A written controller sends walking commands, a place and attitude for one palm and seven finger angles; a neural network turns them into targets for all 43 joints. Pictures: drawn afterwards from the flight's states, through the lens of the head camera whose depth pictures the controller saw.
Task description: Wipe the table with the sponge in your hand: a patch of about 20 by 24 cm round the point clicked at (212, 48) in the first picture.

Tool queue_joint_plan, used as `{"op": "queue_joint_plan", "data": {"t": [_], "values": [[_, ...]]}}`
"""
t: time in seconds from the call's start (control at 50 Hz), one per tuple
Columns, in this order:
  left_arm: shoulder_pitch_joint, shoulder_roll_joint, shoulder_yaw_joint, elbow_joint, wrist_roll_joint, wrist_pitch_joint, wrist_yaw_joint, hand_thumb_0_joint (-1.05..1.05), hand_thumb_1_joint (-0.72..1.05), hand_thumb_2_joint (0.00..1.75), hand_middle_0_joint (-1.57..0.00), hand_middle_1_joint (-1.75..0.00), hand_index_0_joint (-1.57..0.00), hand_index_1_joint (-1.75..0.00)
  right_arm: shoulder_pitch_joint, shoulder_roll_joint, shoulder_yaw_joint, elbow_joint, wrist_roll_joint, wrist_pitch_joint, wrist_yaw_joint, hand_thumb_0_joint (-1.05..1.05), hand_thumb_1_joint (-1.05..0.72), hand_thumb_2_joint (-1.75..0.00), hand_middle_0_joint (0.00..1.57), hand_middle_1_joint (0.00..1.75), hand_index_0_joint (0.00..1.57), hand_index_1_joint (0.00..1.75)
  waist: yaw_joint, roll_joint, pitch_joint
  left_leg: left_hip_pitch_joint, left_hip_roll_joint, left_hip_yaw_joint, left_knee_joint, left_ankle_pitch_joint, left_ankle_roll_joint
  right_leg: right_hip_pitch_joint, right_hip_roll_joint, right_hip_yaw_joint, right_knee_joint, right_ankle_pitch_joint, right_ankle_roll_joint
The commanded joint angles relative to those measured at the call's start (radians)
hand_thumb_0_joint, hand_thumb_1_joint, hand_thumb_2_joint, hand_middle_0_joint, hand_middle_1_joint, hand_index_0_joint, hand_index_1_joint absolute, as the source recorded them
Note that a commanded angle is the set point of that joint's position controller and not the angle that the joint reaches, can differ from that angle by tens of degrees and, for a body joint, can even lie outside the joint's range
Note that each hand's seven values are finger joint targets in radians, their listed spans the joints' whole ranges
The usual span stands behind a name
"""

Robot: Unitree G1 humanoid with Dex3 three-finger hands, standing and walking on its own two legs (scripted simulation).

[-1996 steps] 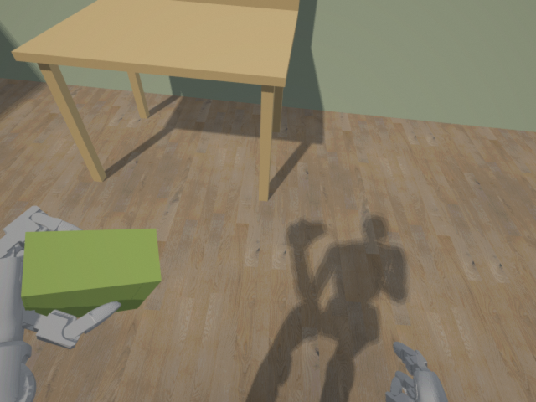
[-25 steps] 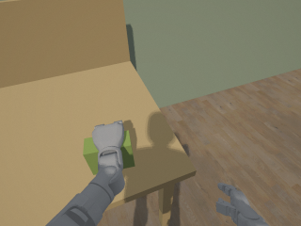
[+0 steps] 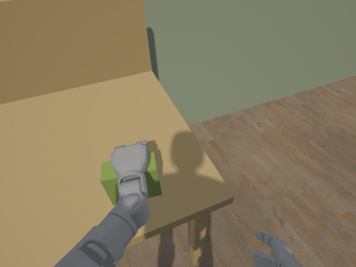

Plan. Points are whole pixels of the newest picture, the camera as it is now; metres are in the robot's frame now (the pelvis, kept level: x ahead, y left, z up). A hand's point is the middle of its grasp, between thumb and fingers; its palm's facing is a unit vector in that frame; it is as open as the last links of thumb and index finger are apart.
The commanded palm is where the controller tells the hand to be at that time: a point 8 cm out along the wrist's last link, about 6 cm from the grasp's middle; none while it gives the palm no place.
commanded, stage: slide back across to the middle lane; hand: left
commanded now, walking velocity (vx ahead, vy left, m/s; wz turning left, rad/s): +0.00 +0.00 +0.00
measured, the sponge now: (134, 183) +0.34 +0.16 -0.02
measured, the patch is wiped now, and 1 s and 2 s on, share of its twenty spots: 1.00 1.00 1.00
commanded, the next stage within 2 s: wipe forward along the middle lane in 0.52 s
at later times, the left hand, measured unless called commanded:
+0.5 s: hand (117, 178) +0.31 +0.19 +0.04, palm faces +0.01 -0.12 -0.99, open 10.3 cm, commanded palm +0.26 +0.20 +0.08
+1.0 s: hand (108, 176) +0.32 +0.22 +0.03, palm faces -0.06 -0.08 -1.00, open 10.2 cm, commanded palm +0.30 +0.23 +0.07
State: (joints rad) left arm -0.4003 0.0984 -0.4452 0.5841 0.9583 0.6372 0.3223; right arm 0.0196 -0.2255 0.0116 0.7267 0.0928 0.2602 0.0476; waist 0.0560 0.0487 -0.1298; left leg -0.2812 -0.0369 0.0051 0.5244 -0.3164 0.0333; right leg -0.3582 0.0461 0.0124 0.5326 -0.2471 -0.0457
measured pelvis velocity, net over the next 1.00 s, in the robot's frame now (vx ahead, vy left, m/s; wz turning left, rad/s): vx -0.01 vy -0.02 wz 0.00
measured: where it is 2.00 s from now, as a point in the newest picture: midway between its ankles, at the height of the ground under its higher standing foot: outside the picture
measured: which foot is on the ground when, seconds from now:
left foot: down 0.00-1.00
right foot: down 0.00-1.00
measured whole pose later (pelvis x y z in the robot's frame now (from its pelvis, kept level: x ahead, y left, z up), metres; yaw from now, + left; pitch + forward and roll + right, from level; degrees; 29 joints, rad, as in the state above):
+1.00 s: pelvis -0.01 -0.02 +0.00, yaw +0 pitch +3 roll +1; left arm -0.29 0.27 -0.23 0.48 0.98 0.46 0.20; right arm 0.04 -0.25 0.03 0.72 0.08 0.17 -0.04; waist 0.06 0.06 -0.08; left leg -0.24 -0.02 0.00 0.48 -0.28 0.01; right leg -0.32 0.06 0.01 0.49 -0.22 -0.07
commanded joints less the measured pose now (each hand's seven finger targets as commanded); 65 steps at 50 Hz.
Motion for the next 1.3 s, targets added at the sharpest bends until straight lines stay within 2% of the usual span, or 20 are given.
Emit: {"op": "queue_joint_plan", "data": {"t": [0.0,0.02,0.06,0.12,0.24,0.48,0.58,0.64,0.72,0.82,0.86,0.9,0.96,1.0,1.06,1.14,1.16,1.18,1.26,1.28], "values": [[-0.169,0.082,0.096,-0.144,-0.019,0.004,-0.004,0.0,0.1,1.3,-1.2,-1.6,-1.2,-1.6,-0.238,-0.117,-0.032,-0.183,0.001,-0.045,-0.011,0.0,-0.9,-0.9,0.2,0.3,0.2,0.3,0.023,-0.142,-0.203,-0.002,0.012,-0.022,-0.08,0.243,-0.002,0.225,-0.022,0.032,-0.063,0.265,-0.046],[-0.167,0.054,0.064,-0.169,-0.019,0.005,-0.007,0.0,0.1,1.3,-1.2,-1.6,-1.2,-1.6,-0.241,-0.114,-0.031,-0.191,0.002,-0.046,-0.01,0.0,-0.9,-0.9,0.2,0.3,0.2,0.3,0.019,-0.133,-0.195,0.007,0.012,-0.022,-0.083,0.254,0.0,0.23,-0.023,0.031,-0.067,0.279,-0.046],[-0.125,0.122,0.133,-0.189,-0.014,0.014,-0.008,0.0,0.1,1.3,-1.2,-1.6,-1.2,-1.6,-0.256,-0.121,-0.032,-0.192,0.0,-0.047,-0.008,0.0,-0.9,-0.9,0.2,0.3,0.2,0.3,0.041,-0.125,-0.188,0.009,0.012,-0.031,-0.096,0.261,-0.001,0.243,-0.018,0.046,-0.079,0.275,-0.052],[-0.126,0.121,0.105,-0.23,-0.006,0.03,-0.017,0.0,0.1,1.3,-1.2,-1.6,-1.2,-1.6,-0.263,-0.118,-0.026,-0.198,0.005,-0.049,-0.01,0.0,-0.9,-0.9,0.2,0.3,0.2,0.3,0.027,-0.118,-0.154,0.023,0.011,-0.025,-0.106,0.251,0.001,0.241,-0.022,0.042,-0.09,0.251,-0.047],[-0.05,0.19,0.146,-0.289,0.004,0.039,-0.048,0.0,0.1,1.3,-1.2,-1.6,-1.2,-1.6,-0.273,-0.123,-0.017,-0.206,0.007,-0.06,-0.014,0.0,-0.9,-0.9,0.2,0.3,0.2,0.3,0.038,-0.115,-0.141,0.04,0.003,-0.025,-0.118,0.264,0.005,0.281,-0.022,0.062,-0.102,0.275,-0.048],[0.081,0.271,0.215,-0.411,0.017,-0.042,-0.089,0.0,0.1,1.3,-1.2,-1.6,-1.2,-1.6,-0.257,-0.125,-0.016,-0.223,0.0,-0.085,-0.023,0.0,-0.9,-0.9,0.2,0.3,0.2,0.3,0.036,-0.091,-0.153,0.058,-0.01,-0.025,-0.107,0.301,0.006,0.328,-0.024,0.106,-0.091,0.402,-0.048],[0.117,0.304,0.249,-0.436,0.017,-0.054,-0.091,0.0,0.1,1.3,-1.2,-1.6,-1.2,-1.6,-0.259,-0.126,-0.016,-0.224,0.0,-0.095,-0.027,0.0,-0.9,-0.9,0.2,0.3,0.2,0.3,0.04,-0.079,-0.117,0.054,-0.011,-0.025,-0.112,0.284,0.009,0.315,-0.024,0.111,-0.103,0.37,-0.045],[0.088,0.286,0.23,-0.413,0.02,-0.057,-0.094,0.0,0.1,1.3,-1.2,-1.6,-1.2,-1.6,-0.25,-0.129,-0.016,-0.215,0.0,-0.103,-0.034,0.0,-0.9,-0.9,0.2,0.3,0.2,0.3,0.027,-0.095,-0.096,0.049,-0.009,-0.028,-0.114,0.268,0.009,0.281,-0.02,0.103,-0.111,0.331,-0.043],[-0.017,0.328,0.257,-0.347,0.028,-0.065,-0.098,0.0,0.1,1.3,-1.2,-1.6,-1.2,-1.6,-0.23,-0.138,-0.013,-0.193,-0.001,-0.106,-0.057,0.0,-0.9,-0.9,0.2,0.3,0.2,0.3,0.01,-0.114,-0.08,0.031,-0.01,-0.026,-0.118,0.215,0.011,0.251,-0.021,0.106,-0.128,0.252,-0.037],[-0.104,0.348,0.277,-0.285,0.04,-0.111,-0.098,0.0,0.1,1.3,-1.2,-1.6,-1.2,-1.6,-0.195,-0.138,-0.016,-0.181,-0.006,-0.117,-0.078,0.0,-0.9,-0.9,0.2,0.3,0.2,0.3,0.008,-0.083,-0.131,0.022,-0.013,-0.021,-0.108,0.201,0.012,0.252,-0.026,0.098,-0.119,0.238,-0.037],[-0.086,0.405,0.339,-0.244,0.046,-0.137,-0.093,0.0,0.1,1.3,-1.2,-1.6,-1.2,-1.6,-0.179,-0.145,-0.02,-0.174,-0.011,-0.124,-0.086,0.0,-0.9,-0.9,0.2,0.3,0.2,0.3,0.016,-0.114,-0.153,-0.002,-0.014,-0.026,-0.105,0.203,0.009,0.268,-0.024,0.118,-0.114,0.266,-0.038],[-0.141,0.381,0.31,-0.188,0.054,-0.159,-0.09,0.0,0.1,1.3,-1.2,-1.6,-1.2,-1.6,-0.151,-0.144,-0.019,-0.162,-0.013,-0.127,-0.094,0.0,-0.9,-0.9,0.2,0.3,0.2,0.3,-0.01,-0.146,-0.12,-0.029,-0.012,-0.021,-0.098,0.163,0.01,0.231,-0.028,0.109,-0.118,0.224,-0.028],[-0.126,0.435,0.366,-0.109,0.055,-0.178,-0.086,0.0,0.1,1.3,-1.2,-1.6,-1.2,-1.6,-0.138,-0.155,-0.024,-0.154,-0.014,-0.132,-0.098,0.0,-0.9,-0.9,0.2,0.3,0.2,0.3,0.003,-0.154,-0.112,-0.066,-0.012,-0.025,-0.099,0.139,0.007,0.219,-0.027,0.121,-0.126,0.18,-0.028],[-0.179,0.395,0.321,-0.083,0.057,-0.189,-0.083,0.0,0.1,1.3,-1.2,-1.6,-1.2,-1.6,-0.12,-0.151,-0.025,-0.155,-0.012,-0.132,-0.1,0.0,-0.9,-0.9,0.2,0.3,0.2,0.3,-0.015,-0.139,-0.1,-0.08,-0.011,-0.018,-0.093,0.11,0.009,0.191,-0.033,0.102,-0.125,0.134,-0.02],[-0.211,0.434,0.355,-0.034,0.063,-0.205,-0.076,0.0,0.1,1.3,-1.2,-1.6,-1.2,-1.6,-0.11,-0.158,-0.029,-0.15,-0.011,-0.133,-0.102,0.0,-0.9,-0.9,0.2,0.3,0.2,0.3,-0.012,-0.103,-0.107,-0.095,-0.01,-0.024,-0.089,0.096,0.007,0.166,-0.031,0.107,-0.126,0.093,-0.026],[-0.269,0.418,0.335,0.026,0.064,-0.24,-0.06,0.0,0.1,1.3,-1.2,-1.6,-1.2,-1.6,-0.073,-0.156,-0.034,-0.144,-0.013,-0.141,-0.107,0.0,-0.9,-0.9,0.2,0.3,0.2,0.3,-0.034,-0.112,-0.11,-0.125,-0.006,-0.015,-0.07,0.059,0.011,0.136,-0.038,0.087,-0.123,0.049,-0.016],[-0.278,0.464,0.38,0.037,0.063,-0.25,-0.054,0.0,0.1,1.3,-1.2,-1.6,-1.2,-1.6,-0.068,-0.162,-0.035,-0.141,-0.014,-0.142,-0.107,0.0,-0.9,-0.9,0.2,0.3,0.2,0.3,-0.024,-0.12,-0.129,-0.138,-0.005,-0.024,-0.075,0.051,0.01,0.141,-0.034,0.1,-0.122,0.029,-0.019],[-0.29,0.436,0.349,0.055,0.059,-0.259,-0.05,0.0,0.1,1.3,-1.2,-1.6,-1.2,-1.6,-0.057,-0.156,-0.034,-0.143,-0.014,-0.143,-0.111,0.0,-0.9,-0.9,0.2,0.3,0.2,0.3,-0.039,-0.135,-0.124,-0.154,-0.005,-0.014,-0.065,0.032,0.014,0.141,-0.042,0.092,-0.123,0.007,-0.009],[-0.368,0.519,0.411,0.14,0.064,-0.299,-0.03,0.0,0.1,1.3,-1.2,-1.6,-1.2,-1.6,-0.03,-0.168,-0.036,-0.121,-0.019,-0.156,-0.119,0.0,-0.9,-0.9,0.2,0.3,0.2,0.3,-0.043,-0.157,-0.107,-0.208,-0.003,-0.018,-0.057,-0.02,0.013,0.101,-0.043,0.112,-0.134,-0.08,-0.005],[-0.404,0.507,0.385,0.164,0.065,-0.307,-0.027,0.0,0.1,1.3,-1.2,-1.6,-1.2,-1.6,-0.018,-0.163,-0.034,-0.117,-0.017,-0.157,-0.122,0.0,-0.9,-0.9,0.2,0.3,0.2,0.3,-0.062,-0.168,-0.102,-0.219,-0.003,-0.009,-0.05,-0.043,0.016,0.096,-0.051,0.105,-0.136,-0.118,0.005]]}}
